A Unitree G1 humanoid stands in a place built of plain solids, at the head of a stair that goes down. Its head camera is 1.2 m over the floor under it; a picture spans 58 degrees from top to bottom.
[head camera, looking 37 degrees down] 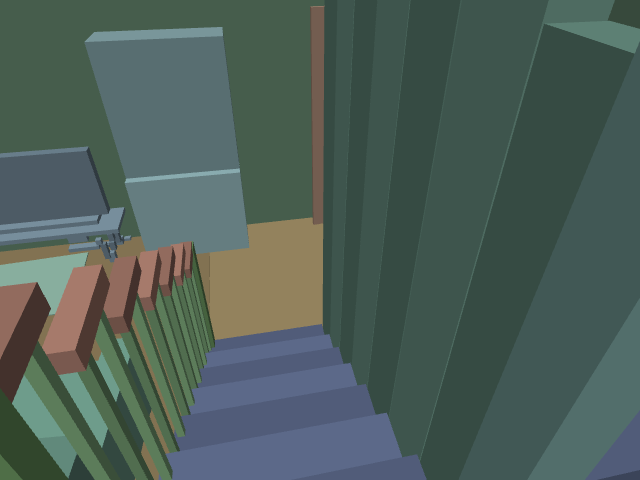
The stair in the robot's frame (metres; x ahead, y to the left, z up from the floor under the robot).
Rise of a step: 0.18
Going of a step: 0.26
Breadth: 0.85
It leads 11 degrees to the left of straight ahead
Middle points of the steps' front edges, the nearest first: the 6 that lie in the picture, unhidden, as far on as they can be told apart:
0.86 0.16 -0.35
1.11 0.21 -0.53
1.36 0.25 -0.70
1.61 0.30 -0.88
1.86 0.35 -1.06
2.11 0.40 -1.23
